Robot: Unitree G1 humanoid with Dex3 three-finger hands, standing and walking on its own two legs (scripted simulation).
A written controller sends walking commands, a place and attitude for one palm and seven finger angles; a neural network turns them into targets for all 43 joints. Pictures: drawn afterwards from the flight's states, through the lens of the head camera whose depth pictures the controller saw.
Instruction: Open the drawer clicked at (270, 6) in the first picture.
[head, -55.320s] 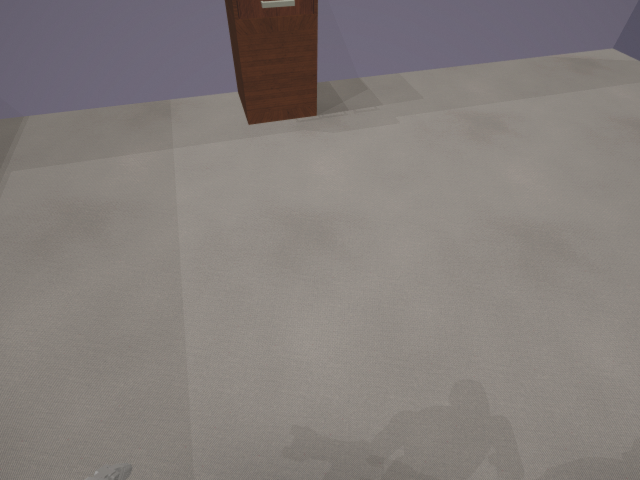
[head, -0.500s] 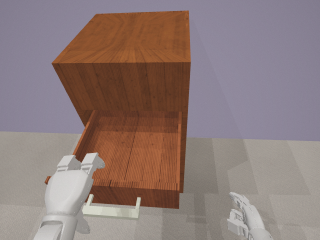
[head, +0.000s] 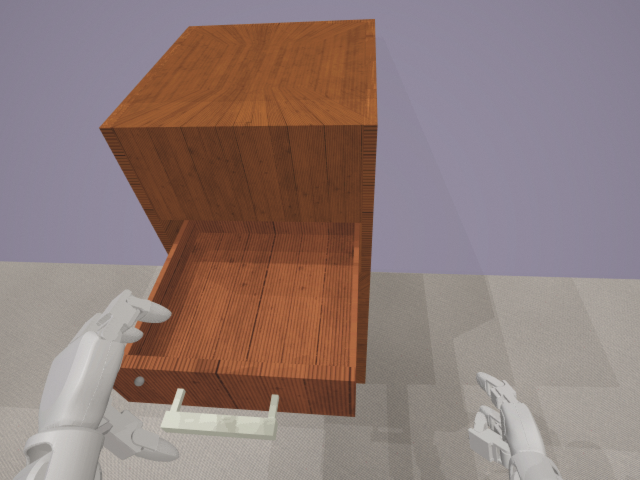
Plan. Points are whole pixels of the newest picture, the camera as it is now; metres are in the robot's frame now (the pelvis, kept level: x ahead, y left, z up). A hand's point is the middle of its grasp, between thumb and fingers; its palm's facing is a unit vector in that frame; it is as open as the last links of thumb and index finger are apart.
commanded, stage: draw the hand back to the body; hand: left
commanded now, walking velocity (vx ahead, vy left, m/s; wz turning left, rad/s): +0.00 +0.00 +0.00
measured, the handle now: (223, 411) +0.22 +0.20 -0.11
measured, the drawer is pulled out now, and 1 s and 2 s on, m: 0.30 0.30 0.30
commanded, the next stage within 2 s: step back with the hand held close in 0.92 s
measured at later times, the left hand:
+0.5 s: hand (114, 339) +0.20 +0.23 +0.15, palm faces +0.37 -0.82 -0.43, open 10.6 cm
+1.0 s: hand (93, 338) +0.19 +0.25 +0.16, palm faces +0.42 -0.80 -0.42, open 7.5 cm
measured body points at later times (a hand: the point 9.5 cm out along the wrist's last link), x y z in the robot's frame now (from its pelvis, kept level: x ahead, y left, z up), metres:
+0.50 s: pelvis +0.02 +0.00 +0.01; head +0.01 -0.02 +0.46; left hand +0.17 +0.28 +0.17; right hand +0.21 -0.21 -0.08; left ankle -0.03 +0.13 -0.74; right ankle +0.01 -0.12 -0.74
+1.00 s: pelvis +0.01 +0.00 +0.01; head +0.00 -0.02 +0.46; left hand +0.16 +0.29 +0.18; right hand +0.22 -0.20 -0.07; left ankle -0.03 +0.13 -0.74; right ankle +0.01 -0.12 -0.74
